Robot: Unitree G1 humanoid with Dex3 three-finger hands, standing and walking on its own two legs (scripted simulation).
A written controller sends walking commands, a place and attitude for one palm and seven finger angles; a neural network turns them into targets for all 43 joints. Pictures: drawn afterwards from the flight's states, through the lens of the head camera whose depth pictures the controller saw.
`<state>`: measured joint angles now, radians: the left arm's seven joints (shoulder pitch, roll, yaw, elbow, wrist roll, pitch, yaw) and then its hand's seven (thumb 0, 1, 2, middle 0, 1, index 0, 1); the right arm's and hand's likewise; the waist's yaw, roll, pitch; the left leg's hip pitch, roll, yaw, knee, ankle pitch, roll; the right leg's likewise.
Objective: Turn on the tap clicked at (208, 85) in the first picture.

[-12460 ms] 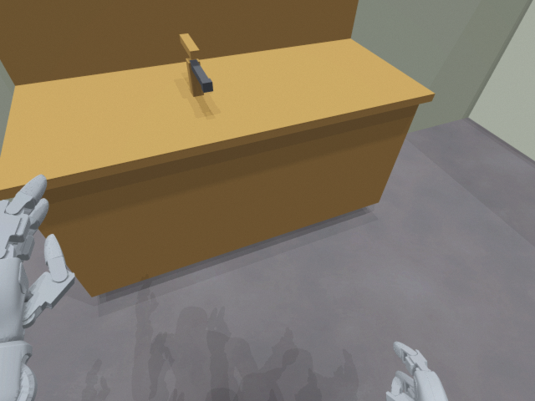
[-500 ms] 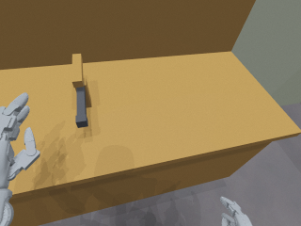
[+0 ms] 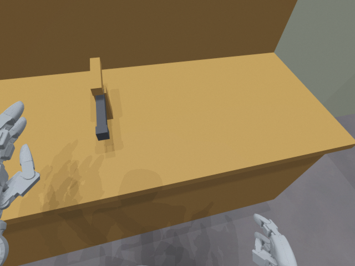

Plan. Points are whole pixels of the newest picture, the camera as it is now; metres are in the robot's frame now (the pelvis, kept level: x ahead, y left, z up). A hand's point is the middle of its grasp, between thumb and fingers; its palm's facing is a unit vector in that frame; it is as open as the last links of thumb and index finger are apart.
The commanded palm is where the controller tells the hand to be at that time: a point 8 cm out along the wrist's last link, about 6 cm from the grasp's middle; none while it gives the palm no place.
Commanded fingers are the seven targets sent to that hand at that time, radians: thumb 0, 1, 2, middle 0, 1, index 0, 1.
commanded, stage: come to a stop and stand still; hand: left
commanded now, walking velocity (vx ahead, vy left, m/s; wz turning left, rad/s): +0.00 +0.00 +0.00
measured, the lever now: (102, 132) +0.40 +0.23 +0.03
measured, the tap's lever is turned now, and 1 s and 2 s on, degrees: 0 0 0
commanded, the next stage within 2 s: look again from close up in 0.48 s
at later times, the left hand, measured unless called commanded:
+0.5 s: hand (61, 171) +0.23 +0.22 +0.15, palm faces +0.30 -0.89 -0.35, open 7.4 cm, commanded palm +0.17 +0.26 +0.18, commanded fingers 0.00 0.90 0.90 -0.20 -0.30 -0.20 -0.30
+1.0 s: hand (57, 163) +0.24 +0.23 +0.16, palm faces +0.30 -0.89 -0.35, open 7.4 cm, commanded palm +0.19 +0.27 +0.18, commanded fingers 0.00 0.90 0.90 -0.20 -0.30 -0.20 -0.30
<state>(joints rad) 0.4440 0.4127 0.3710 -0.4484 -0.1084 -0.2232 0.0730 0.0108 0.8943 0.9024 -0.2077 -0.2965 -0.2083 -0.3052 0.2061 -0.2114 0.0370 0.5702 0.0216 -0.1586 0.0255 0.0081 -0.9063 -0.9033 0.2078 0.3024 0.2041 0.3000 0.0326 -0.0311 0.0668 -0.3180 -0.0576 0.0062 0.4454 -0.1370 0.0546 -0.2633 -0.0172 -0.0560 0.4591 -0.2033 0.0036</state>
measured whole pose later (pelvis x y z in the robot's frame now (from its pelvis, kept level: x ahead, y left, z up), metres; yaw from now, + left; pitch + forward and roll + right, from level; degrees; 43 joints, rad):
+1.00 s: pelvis +0.02 +0.00 +0.01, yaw -2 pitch -1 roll -1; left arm 0.44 0.37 0.31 -0.45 -0.07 -0.15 0.07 0.01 0.89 0.90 -0.21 -0.30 -0.21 -0.31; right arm 0.20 -0.21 0.06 0.57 0.01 -0.12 -0.04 0.01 -0.91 -0.90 0.21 0.30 0.20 0.30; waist 0.02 -0.02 0.01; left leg -0.24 -0.03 0.03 0.40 -0.15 0.05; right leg -0.17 0.01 -0.03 0.37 -0.18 0.00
